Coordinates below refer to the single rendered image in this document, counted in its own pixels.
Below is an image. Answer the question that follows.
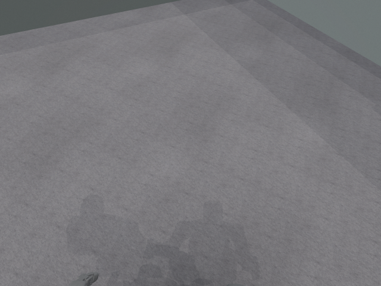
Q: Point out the robot left hand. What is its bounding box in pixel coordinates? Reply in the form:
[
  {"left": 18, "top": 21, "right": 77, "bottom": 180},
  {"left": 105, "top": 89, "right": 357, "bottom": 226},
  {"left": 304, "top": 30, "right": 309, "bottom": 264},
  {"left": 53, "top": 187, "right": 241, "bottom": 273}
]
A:
[{"left": 69, "top": 272, "right": 99, "bottom": 286}]

